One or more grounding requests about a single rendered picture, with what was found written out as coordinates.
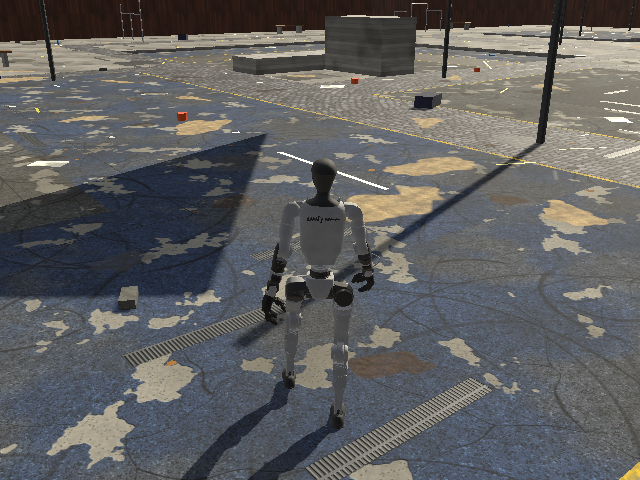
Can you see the robot right forearm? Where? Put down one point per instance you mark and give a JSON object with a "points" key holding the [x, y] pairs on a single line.
{"points": [[366, 262]]}

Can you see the robot left upper arm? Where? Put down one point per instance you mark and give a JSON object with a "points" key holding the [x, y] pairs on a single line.
{"points": [[287, 225]]}

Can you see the left robot shin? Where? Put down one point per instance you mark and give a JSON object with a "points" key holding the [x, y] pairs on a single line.
{"points": [[290, 344]]}

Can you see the robot left forearm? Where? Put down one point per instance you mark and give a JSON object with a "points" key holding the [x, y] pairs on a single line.
{"points": [[276, 273]]}

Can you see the robot right upper arm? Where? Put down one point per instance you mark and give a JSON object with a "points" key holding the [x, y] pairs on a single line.
{"points": [[354, 213]]}

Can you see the left robot hand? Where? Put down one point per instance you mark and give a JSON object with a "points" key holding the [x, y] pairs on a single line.
{"points": [[266, 307]]}

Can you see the right robot hand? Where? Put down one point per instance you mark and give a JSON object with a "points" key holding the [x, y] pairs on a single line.
{"points": [[359, 278]]}

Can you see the robot right foot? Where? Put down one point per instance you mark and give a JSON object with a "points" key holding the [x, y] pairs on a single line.
{"points": [[337, 419]]}

